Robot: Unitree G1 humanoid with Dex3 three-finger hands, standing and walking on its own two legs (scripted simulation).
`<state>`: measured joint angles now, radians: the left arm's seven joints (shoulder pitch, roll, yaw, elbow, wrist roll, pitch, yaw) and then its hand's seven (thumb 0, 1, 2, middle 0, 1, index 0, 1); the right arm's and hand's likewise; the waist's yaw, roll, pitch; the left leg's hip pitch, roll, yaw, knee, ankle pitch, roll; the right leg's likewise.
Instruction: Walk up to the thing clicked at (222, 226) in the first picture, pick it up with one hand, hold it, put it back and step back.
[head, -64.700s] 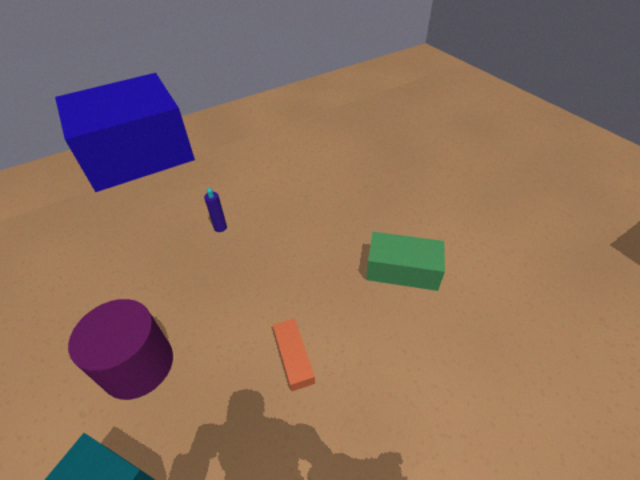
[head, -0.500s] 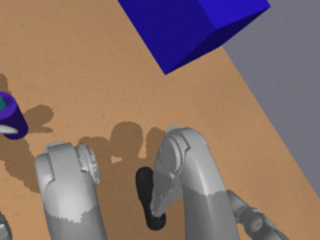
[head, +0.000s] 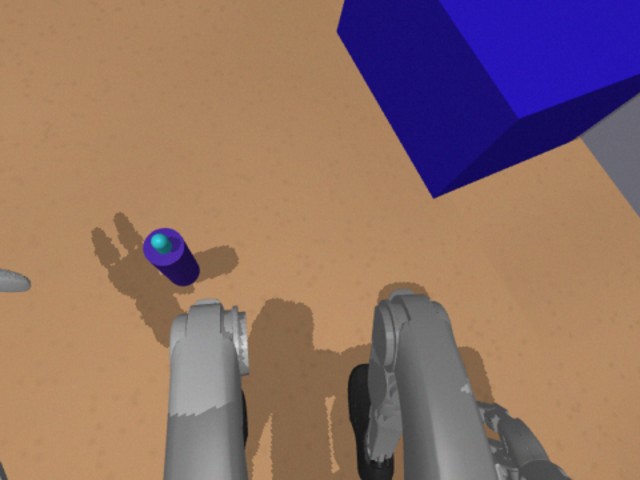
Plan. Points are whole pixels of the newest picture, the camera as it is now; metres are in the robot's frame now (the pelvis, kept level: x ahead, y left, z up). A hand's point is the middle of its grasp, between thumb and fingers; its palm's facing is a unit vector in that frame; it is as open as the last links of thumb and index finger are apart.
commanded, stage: home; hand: left
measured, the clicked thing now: (173, 258) +0.42 +0.23 -0.25
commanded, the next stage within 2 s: none
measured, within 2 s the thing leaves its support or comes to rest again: neither
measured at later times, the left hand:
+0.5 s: hand out of the picture +0.29 +0.29 +0.13, palm faces +0.26 -0.86 -0.44, open 17.5 cm
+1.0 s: hand out of the picture +0.24 +0.20 +0.29, palm faces +0.21 -0.93 -0.29, open 17.6 cm
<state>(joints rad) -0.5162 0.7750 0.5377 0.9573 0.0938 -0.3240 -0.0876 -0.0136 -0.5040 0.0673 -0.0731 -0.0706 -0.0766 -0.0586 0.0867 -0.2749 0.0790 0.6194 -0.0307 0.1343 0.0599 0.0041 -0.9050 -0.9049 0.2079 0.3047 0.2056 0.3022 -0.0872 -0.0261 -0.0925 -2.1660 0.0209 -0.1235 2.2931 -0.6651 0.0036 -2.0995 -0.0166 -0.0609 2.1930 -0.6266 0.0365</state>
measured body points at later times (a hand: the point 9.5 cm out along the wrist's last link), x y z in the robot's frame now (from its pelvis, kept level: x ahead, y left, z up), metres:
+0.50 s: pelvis +0.05 -0.01 +0.22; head +0.18 +0.03 +0.65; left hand +0.28 +0.34 +0.16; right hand +0.25 -0.25 +0.13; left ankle +0.09 +0.12 -0.34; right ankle +0.12 -0.13 -0.34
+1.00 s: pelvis +0.09 +0.00 +0.34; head +0.10 +0.01 +0.79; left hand +0.23 +0.25 +0.32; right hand +0.28 -0.22 +0.27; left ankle +0.09 +0.12 -0.34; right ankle +0.12 -0.13 -0.34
